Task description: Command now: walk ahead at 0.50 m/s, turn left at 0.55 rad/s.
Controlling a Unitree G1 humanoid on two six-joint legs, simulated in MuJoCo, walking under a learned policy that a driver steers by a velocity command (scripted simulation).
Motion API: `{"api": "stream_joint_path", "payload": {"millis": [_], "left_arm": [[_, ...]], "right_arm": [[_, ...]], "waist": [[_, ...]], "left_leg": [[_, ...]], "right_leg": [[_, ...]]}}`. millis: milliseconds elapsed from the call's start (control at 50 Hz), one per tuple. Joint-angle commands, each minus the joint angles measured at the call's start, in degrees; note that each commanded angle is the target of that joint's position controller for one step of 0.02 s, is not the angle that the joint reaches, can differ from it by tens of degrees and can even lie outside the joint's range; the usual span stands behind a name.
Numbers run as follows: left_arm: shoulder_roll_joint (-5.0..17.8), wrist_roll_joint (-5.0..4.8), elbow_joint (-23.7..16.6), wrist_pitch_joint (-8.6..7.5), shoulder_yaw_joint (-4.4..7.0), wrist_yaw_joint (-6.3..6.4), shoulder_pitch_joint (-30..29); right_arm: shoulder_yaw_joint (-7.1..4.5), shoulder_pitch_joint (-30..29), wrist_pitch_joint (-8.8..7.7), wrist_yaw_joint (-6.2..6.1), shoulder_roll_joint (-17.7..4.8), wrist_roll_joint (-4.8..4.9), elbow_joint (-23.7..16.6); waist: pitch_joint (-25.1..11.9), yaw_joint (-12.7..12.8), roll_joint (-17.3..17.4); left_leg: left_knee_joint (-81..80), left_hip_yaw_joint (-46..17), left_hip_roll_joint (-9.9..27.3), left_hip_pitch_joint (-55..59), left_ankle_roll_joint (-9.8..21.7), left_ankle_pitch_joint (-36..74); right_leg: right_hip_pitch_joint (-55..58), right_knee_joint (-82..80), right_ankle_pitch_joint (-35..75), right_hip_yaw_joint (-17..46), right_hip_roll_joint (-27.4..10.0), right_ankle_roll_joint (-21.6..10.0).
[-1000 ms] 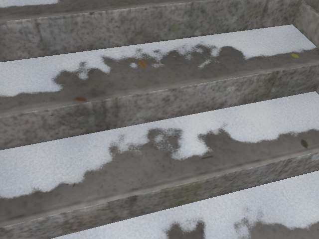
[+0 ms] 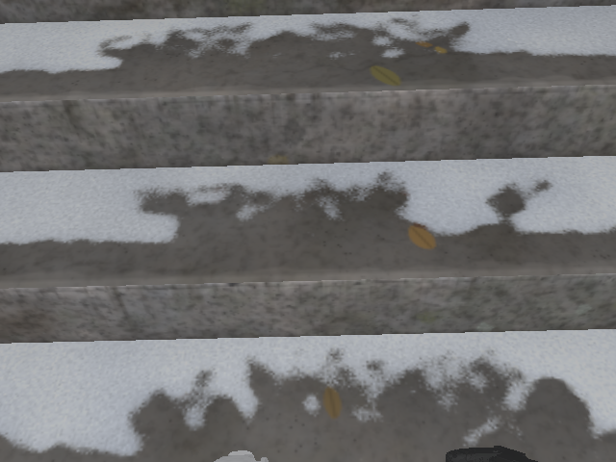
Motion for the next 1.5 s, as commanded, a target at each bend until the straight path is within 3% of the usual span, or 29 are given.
{"api": "stream_joint_path", "payload": {"millis": [20,80,100,120,200,240,340,380,400,460,480,500,520,540,560,600,640,780,920,1040,1100,1120,1140,1160,1180,1200,1320,1460,1500], "left_arm": [[21.3,-3.68,-2.8,-2.32,4.51,-0.03,-1.9],[17.1,2.61,-3.6,-1.21,5.11,-1.75,-3.5],[11.0,2.16,-3.7,-0.01,4.00,-3.52,-6.0],[13.0,-3.55,-7.1,1.52,5.38,-3.83,-9.2],[4.7,-0.35,-15.1,1.67,2.77,0.69,-21.6],[7.3,-2.22,-15.6,3.01,3.09,2.42,-19.9],[7.9,-3.58,-26.2,2.11,1.20,5.55,-40.0],[9.0,-3.12,-30.7,2.69,0.92,6.14,-47.5],[6.4,-3.25,-33.0,4.15,-0.21,5.46,-51.0],[10.2,-5.37,-29.4,4.94,2.51,3.32,-37.0],[16.5,-5.25,-26.5,3.86,5.05,3.85,-28.3],[18.8,-3.97,-21.7,2.94,6.06,4.76,-13.1],[21.7,-1.53,-18.9,3.50,6.73,5.49,-1.2],[21.1,-1.72,-16.5,2.43,6.54,5.95,0.6],[21.0,-3.72,-15.4,1.38,7.27,5.28,-9.1],[6.8,-4.01,-12.1,1.92,4.62,5.04,-18.2],[-1.5,-4.44,-11.2,1.76,2.90,6.27,-22.7],[3.8,0.70,-7.4,-0.62,3.11,4.42,-12.5],[0.3,3.76,0.2,0.24,0.70,3.23,3.4],[1.0,1.98,5.1,-0.15,0.54,2.59,13.0],[9.7,-3.78,1.4,-1.62,3.37,0.96,10.5],[14.0,-8.09,2.6,-1.27,5.89,5.33,7.9],[12.8,-9.52,2.0,-2.10,6.06,6.85,12.2],[5.8,-0.15,-4.0,-3.53,2.60,-1.00,9.1],[8.0,-3.70,-2.4,-1.61,6.44,-2.60,2.1],[6.0,-6.88,-2.0,-0.50,7.58,-1.82,0.2],[-0.6,-5.59,-2.1,0.71,6.53,3.25,-4.6],[5.5,-5.31,-10.2,-0.19,7.43,2.20,-14.4],[7.6,-4.83,-13.0,-0.40,7.78,2.84,-17.7]], "right_arm": [[-2.12,-0.3,0.18,0.72,-5.6,-0.42,-6.4],[-5.70,28.7,-1.00,-3.07,-11.8,0.00,4.4],[-6.19,40.6,-1.42,-3.49,-13.3,-2.33,11.1],[-7.41,41.1,-1.79,-3.48,-16.0,-3.40,8.5],[-2.41,23.6,-5.40,-2.36,-0.8,-2.73,15.6],[-0.91,16.7,-7.51,-1.55,0.8,-3.52,15.3],[-1.01,34.8,-9.05,-3.38,-2.5,-8.05,20.6],[-1.43,32.7,-9.54,-1.87,-5.0,-6.75,18.7],[-2.76,24.8,-9.34,-0.95,-9.0,-2.56,12.9],[-5.01,23.5,-11.22,-0.55,-16.1,0.93,8.6],[-6.37,23.6,-11.85,0.17,-17.2,0.79,8.0],[-4.98,29.8,-12.09,0.45,-6.7,-2.64,8.2],[-4.04,30.4,-11.04,1.04,-1.6,-3.77,8.6],[-5.30,22.8,-9.71,1.05,-3.3,-2.53,9.3],[-5.31,22.3,-9.39,0.38,-3.4,-1.25,11.0],[-4.28,21.3,-8.04,-0.86,-2.1,-2.51,11.2],[-3.33,19.4,-6.26,-0.59,-1.2,-2.13,10.8],[-3.16,8.7,-5.49,2.03,-6.2,-1.83,7.2],[-0.21,-4.1,-4.78,-1.30,-2.5,-0.37,0.0],[1.26,-21.8,-0.37,-1.53,-0.4,-1.43,-9.5],[0.57,-21.3,1.38,0.39,-1.5,-0.67,-8.6],[0.33,11.7,-2.49,-3.32,0.1,2.15,-0.4],[-1.07,21.8,-4.93,-5.93,-2.1,2.22,3.2],[-1.43,15.5,-2.50,-3.80,-8.1,-1.92,0.6],[-3.43,24.2,-1.20,-3.27,-10.4,-6.58,4.0],[-6.20,28.5,-2.11,-3.67,-13.7,-6.95,7.3],[-1.17,-1.9,-7.97,-4.59,5.3,-3.68,6.7],[-8.27,-3.6,-12.20,-7.18,-11.6,-3.88,1.0],[-8.67,-3.3,-12.24,-6.59,-10.4,-3.66,0.2]], "waist": [[2.2,-9.6,-10.8],[-10.5,-13.5,-4.5],[-10.9,-15.1,7.5],[-9.1,-15.3,11.1],[2.0,-1.0,1.0],[4.4,3.7,-0.1],[3.7,-3.6,1.9],[2.6,-2.9,0.6],[3.7,-0.3,2.9],[-1.5,6.3,8.4],[-5.3,7.5,7.9],[-22.9,6.7,-7.4],[-24.3,11.2,-19.3],[-7.0,12.3,-16.1],[5.6,6.1,-13.1],[1.8,-0.4,2.4],[1.2,-4.3,0.5],[3.8,-1.4,0.2],[7.7,3.0,2.5],[8.4,2.9,-2.6],[6.7,-1.9,-8.2],[8.7,-10.7,-6.3],[-0.5,-12.3,-5.0],[-25.2,-10.4,1.0],[-18.8,-13.7,3.1],[-14.7,-13.3,3.0],[-0.5,4.1,-4.1],[1.1,3.2,3.9],[3.5,2.1,4.1]], "left_leg": [[-20.2,5.7,-8.7,21.0,-4.0,-13.7],[-32.5,-14.4,-10.5,61.2,2.0,0.6],[-51.2,-36.1,-1.7,72.2,8.6,0.8],[-65.9,-55.2,5.8,68.8,11.4,-5.1],[-62.6,-35.4,0.7,51.8,4.3,-9.1],[-65.9,-25.5,-1.0,41.2,1.8,-0.7],[-68.7,-31.6,2.5,48.5,-1.1,-5.1],[-72.8,-30.5,2.2,41.1,-2.6,-6.3],[-85.2,-28.1,2.0,22.6,0.4,-8.5],[-75.5,-27.0,6.5,36.8,1.0,57.4],[-63.2,-24.8,4.4,48.7,-1.5,71.5],[-40.4,-24.1,-2.8,33.9,-4.4,51.9],[-14.6,-25.9,-12.7,16.1,-6.3,-1.8],[7.5,-29.4,-9.7,3.1,-5.1,5.5],[12.3,-24.0,-6.7,-1.6,-4.3,10.8],[15.4,-20.1,-3.3,5.5,-1.5,14.0],[16.4,-20.0,-0.2,6.8,-0.3,11.3],[11.8,-15.9,1.0,-2.9,-1.1,15.9],[21.6,-12.5,1.5,-25.7,5.3,8.3],[-6.1,-1.8,7.4,-13.0,1.9,6.7],[-18.8,6.7,-0.7,20.9,-3.1,-10.2],[-29.7,10.4,-6.3,38.4,-1.9,-8.9],[-32.5,-2.4,0.2,61.4,-0.5,8.1],[-37.9,-26.4,10.5,83.6,7.1,10.4],[-56.7,-43.0,16.9,76.0,7.4,4.1],[-64.9,-49.0,21.4,61.7,9.0,-0.3],[-69.1,-14.1,16.0,29.4,-0.4,-7.7],[-75.2,5.4,13.6,42.6,-3.2,6.4],[-73.7,3.0,17.0,49.9,-1.3,7.3]], "right_leg": [[0.8,6.8,104.2,4.4,-17.7,-9.2],[-23.0,38.9,90.8,9.2,-13.1,-7.7],[-43.0,62.9,20.4,12.8,-1.0,-5.0],[-53.4,92.9,14.8,26.8,5.6,-5.9],[-73.6,111.3,12.5,32.5,5.7,-11.2],[-72.0,105.8,8.6,26.9,2.2,-10.4],[-81.9,107.3,-11.4,27.3,1.1,-9.5],[-68.8,82.8,-4.2,25.0,-3.9,-7.5],[-45.5,69.5,-15.8,15.0,-1.3,-3.2],[-29.2,62.4,-4.8,11.1,7.6,0.3],[-26.3,50.4,-2.9,15.5,7.8,-2.3],[-0.2,43.0,14.7,43.5,-4.4,-14.9],[9.1,18.8,-4.1,79.1,-17.7,-22.9],[-3.6,12.3,-36.4,82.2,-15.4,-16.8],[-17.3,13.4,-41.5,71.3,-14.2,-15.0],[-26.1,16.9,-21.9,51.6,-14.4,-13.5],[-29.0,13.3,-11.6,41.8,-12.3,-10.5],[-18.0,2.0,7.3,17.4,-11.4,-10.0],[3.8,-1.4,15.0,12.3,-13.6,-10.5],[4.7,-5.5,39.1,7.3,-12.9,-7.7],[-5.5,-4.0,81.4,7.2,-15.1,-8.6],[-3.5,11.2,101.9,4.8,-15.1,-5.4],[-17.0,28.6,91.1,6.6,-11.1,-1.6],[-36.5,31.7,53.7,19.8,-7.3,-2.5],[-37.8,49.5,8.3,23.1,2.3,-1.4],[-37.0,78.0,8.7,29.9,2.9,-0.3],[-40.8,85.5,8.3,29.8,-4.6,-4.3],[-24.8,56.6,-1.4,21.7,-4.4,3.0],[-26.8,49.2,-2.1,23.4,-5.1,2.5]]}}
Velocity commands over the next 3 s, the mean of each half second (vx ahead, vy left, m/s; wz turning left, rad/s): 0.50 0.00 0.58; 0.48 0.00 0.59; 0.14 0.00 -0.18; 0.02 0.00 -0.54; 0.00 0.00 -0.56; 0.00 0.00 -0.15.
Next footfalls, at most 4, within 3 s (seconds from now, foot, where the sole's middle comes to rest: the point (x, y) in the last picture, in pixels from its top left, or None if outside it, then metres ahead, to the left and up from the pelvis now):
0.04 left None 0.17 0.10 -0.62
0.48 right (405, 427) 0.48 -0.11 -0.45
1.12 left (152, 255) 0.71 0.33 -0.29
1.58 right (293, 218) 0.80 0.08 -0.29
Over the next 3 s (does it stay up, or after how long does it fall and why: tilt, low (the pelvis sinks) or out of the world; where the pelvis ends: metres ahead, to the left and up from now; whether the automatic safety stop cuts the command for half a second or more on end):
stays up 0.75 0.15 0.47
